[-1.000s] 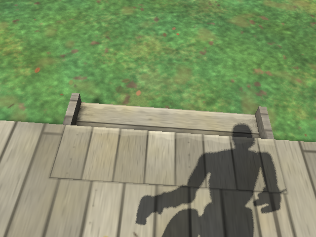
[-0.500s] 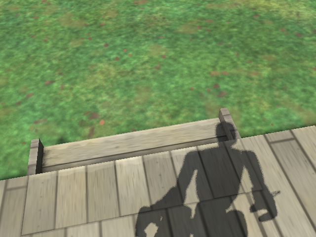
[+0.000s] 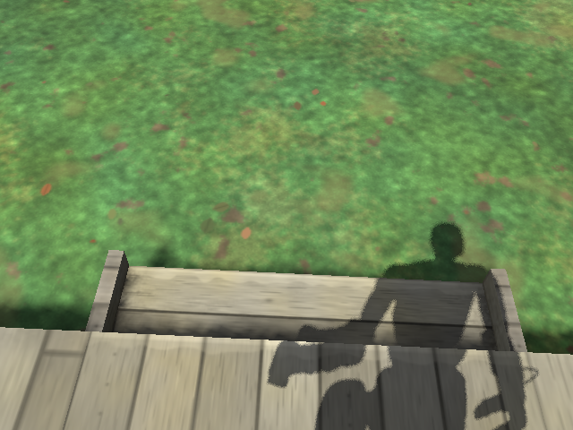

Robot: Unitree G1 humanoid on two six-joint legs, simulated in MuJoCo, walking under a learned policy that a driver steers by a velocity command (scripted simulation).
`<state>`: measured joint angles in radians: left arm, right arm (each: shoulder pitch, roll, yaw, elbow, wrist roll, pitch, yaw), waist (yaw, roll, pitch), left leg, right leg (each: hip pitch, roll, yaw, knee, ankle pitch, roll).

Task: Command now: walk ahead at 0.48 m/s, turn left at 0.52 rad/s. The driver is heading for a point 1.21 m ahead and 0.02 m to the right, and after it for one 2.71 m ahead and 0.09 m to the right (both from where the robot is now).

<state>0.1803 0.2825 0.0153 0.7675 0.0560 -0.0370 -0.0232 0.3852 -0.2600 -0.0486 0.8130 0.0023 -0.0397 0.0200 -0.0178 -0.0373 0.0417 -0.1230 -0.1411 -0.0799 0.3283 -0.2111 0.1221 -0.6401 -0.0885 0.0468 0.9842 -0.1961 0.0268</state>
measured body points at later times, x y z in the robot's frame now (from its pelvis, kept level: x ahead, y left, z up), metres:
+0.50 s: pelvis +0.23 -0.03 +0.00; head +0.27 -0.05 +0.45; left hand +0.25 +0.24 -0.11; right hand +0.42 -0.27 -0.13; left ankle +0.21 +0.10 -0.67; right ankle +0.30 -0.11 -0.74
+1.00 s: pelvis +0.23 -0.04 -0.02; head +0.24 -0.06 +0.43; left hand +0.33 +0.23 -0.12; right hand +0.36 -0.30 -0.14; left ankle +0.25 +0.09 -0.74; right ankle +0.21 -0.12 -0.75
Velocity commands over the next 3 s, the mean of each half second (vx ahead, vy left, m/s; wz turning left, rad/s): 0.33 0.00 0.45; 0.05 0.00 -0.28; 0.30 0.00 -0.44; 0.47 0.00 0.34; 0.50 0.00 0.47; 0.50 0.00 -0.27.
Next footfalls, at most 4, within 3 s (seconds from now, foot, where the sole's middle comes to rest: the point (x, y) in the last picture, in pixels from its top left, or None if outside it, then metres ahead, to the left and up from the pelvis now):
0.24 right None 0.33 -0.10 -0.78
0.66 left None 0.29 0.10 -0.78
0.98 right None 0.25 -0.12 -0.78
1.52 left None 0.47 0.03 -0.78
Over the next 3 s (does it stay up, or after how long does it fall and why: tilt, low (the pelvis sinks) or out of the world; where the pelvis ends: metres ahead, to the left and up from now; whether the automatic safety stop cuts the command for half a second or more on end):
stays up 1.09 -0.03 -0.30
